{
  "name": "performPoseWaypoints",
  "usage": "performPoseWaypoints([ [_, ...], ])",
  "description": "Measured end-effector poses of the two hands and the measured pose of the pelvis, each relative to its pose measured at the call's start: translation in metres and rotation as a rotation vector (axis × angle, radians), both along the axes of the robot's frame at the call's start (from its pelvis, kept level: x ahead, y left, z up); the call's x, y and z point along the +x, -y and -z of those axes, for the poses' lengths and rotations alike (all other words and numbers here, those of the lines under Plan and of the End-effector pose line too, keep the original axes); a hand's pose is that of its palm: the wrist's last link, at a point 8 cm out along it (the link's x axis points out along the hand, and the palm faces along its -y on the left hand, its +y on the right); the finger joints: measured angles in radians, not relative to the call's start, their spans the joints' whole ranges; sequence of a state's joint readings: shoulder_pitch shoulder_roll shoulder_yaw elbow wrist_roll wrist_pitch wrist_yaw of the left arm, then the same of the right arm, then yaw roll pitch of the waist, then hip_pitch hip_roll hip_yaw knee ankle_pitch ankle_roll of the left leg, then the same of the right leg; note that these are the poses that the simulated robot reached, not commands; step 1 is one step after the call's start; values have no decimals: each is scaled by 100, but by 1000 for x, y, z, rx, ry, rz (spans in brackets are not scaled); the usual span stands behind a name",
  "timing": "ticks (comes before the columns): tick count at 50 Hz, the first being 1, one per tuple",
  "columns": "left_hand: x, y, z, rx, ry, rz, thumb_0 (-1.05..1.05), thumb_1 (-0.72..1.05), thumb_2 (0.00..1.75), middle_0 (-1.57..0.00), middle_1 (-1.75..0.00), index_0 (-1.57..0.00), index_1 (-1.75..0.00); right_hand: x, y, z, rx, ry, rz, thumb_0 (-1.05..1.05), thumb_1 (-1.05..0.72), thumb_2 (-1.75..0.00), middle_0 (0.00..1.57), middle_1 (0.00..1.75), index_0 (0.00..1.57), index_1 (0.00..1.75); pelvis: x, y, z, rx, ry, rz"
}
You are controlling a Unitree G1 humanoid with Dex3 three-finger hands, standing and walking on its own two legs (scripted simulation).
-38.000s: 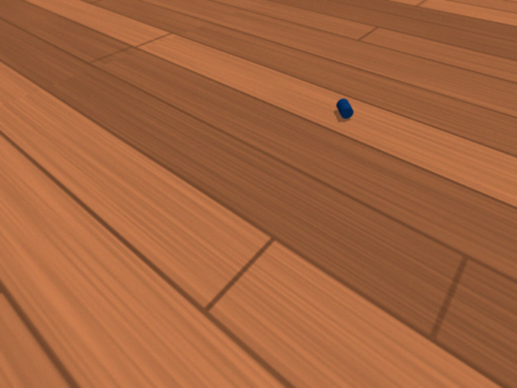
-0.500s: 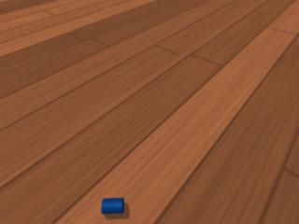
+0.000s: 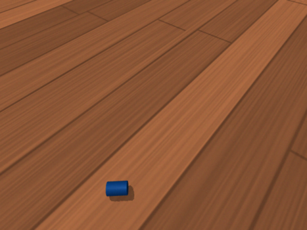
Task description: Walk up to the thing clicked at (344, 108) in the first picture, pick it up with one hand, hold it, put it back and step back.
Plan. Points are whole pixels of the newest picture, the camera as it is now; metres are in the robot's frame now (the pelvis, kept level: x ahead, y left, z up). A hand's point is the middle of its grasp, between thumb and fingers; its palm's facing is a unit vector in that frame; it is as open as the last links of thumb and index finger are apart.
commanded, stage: step back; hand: left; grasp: from above
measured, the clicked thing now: (117, 188) +0.44 +0.25 -0.73
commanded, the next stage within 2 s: none
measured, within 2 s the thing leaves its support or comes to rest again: neither
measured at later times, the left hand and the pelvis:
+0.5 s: hand out of the picture +0.04 +0.30 -0.17, palm faces -0.11 -0.92 -0.38, open 7.4 cm; pelvis -0.09 +0.04 -0.01, yaw -5 degrees
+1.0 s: hand out of the picture -0.09 +0.31 -0.16, palm faces -0.02 -0.93 -0.37, open 7.4 cm; pelvis -0.23 +0.04 -0.01, yaw +0 degrees
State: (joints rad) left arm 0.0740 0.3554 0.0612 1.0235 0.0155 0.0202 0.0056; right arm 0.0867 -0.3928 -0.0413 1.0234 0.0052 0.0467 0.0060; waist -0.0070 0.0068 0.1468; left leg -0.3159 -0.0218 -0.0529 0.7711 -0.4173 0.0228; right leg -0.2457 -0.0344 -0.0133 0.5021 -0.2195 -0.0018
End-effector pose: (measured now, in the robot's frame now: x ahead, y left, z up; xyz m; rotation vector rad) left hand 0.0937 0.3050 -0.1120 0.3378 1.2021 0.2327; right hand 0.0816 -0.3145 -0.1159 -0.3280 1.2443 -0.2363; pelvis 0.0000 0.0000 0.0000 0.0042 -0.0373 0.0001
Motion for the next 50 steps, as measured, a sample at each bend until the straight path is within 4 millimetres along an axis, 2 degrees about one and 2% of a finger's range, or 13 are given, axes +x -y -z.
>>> performPoseWaypoints([
  [7,21,-34,20,-4,85,48,1,91,89,-21,-30,-20,-30,-39,-16,-3,-86,-42,-9,1,-91,-90,20,30,20,30,-23,-31,17,-2,-13,-8],
  [12,14,-39,20,-19,78,56,1,91,89,-21,-30,-20,-30,-69,-37,-15,-82,-73,-5,1,-91,-90,21,30,20,30,-39,-39,7,-26,-16,-2],
  [21,-36,-39,20,-19,6,101,1,91,89,-21,-30,-20,-30,-84,-51,-12,-60,43,17,1,-90,-90,21,30,21,30,-69,-45,7,-28,-6,57],
  [29,-84,-25,13,22,18,119,1,91,89,-21,-30,-20,-30,-112,-31,11,-15,104,30,1,-90,-90,21,30,21,30,-109,-28,20,-28,18,88],
  [34,-120,-18,-4,24,35,98,1,91,89,-21,-30,-20,-30,-135,-23,8,-2,88,37,1,-91,-90,21,30,21,30,-132,-23,10,10,17,80],
  [39,-138,-20,-13,35,86,87,1,90,89,-21,-30,-20,-30,-166,-21,4,-23,54,-2,1,-91,-90,21,30,20,30,-157,-27,7,13,0,51],
  [42,-146,-26,-11,34,133,88,1,90,89,-21,-30,-20,-30,-184,-25,5,-40,29,-30,1,-91,-90,21,30,20,30,-176,-31,10,7,-2,24],
  [45,-159,-36,0,17,163,84,1,90,89,-21,-30,-20,-30,-202,-32,6,-60,28,-53,1,-91,-90,21,30,20,30,-196,-38,19,-2,3,-1],
  [50,-196,-44,8,-6,113,61,1,91,89,-21,-30,-20,-30,-234,-47,-7,-52,39,-64,1,-91,-90,21,30,21,30,-228,-43,13,-15,17,5],
])
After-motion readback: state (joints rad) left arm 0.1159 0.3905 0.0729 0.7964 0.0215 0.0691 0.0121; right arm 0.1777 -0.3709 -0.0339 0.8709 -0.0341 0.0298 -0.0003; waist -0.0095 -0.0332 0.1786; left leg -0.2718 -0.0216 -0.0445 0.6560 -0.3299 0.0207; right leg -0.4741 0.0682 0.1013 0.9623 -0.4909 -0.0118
